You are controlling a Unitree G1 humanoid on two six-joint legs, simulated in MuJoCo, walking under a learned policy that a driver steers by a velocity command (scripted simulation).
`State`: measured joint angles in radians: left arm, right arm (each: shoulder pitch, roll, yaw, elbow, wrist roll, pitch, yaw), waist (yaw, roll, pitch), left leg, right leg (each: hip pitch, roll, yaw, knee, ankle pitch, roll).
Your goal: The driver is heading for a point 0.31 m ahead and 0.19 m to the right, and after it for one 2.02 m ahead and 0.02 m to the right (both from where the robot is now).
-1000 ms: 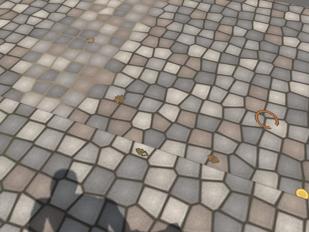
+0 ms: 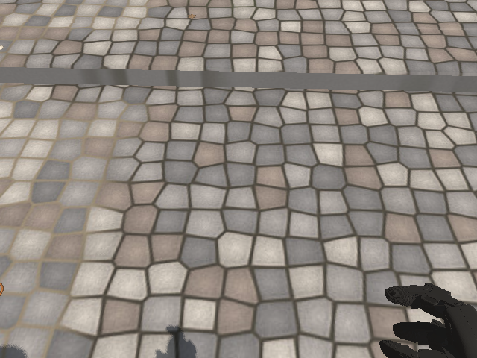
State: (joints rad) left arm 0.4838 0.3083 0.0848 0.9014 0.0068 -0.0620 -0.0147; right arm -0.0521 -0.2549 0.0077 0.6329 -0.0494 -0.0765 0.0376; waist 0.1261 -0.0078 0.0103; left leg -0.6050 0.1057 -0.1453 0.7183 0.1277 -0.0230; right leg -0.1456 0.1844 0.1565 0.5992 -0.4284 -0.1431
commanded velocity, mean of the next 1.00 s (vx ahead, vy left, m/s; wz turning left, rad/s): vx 1.00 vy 0.00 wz -0.37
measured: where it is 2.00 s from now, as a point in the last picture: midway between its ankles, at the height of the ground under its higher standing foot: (351, 111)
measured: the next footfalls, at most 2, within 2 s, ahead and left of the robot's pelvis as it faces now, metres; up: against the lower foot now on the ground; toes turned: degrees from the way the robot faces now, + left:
left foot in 0.14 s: +0.26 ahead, +0.21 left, -0.10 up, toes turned -12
right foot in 0.54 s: +0.57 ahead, -0.08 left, -0.10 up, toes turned -36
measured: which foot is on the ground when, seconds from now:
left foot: up 0.00-0.12, down 0.14-0.50, up 0.52-0.96, down 0.98-1.00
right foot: down 0.00-0.10, up 0.12-0.52, down 0.54-0.98, up 1.00-1.00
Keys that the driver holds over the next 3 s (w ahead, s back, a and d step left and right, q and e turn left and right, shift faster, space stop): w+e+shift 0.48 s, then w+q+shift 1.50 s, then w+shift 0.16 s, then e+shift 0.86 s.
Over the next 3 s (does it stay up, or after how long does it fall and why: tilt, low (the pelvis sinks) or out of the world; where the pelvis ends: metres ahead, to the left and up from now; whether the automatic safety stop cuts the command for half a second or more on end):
stays up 2.16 0.03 0.02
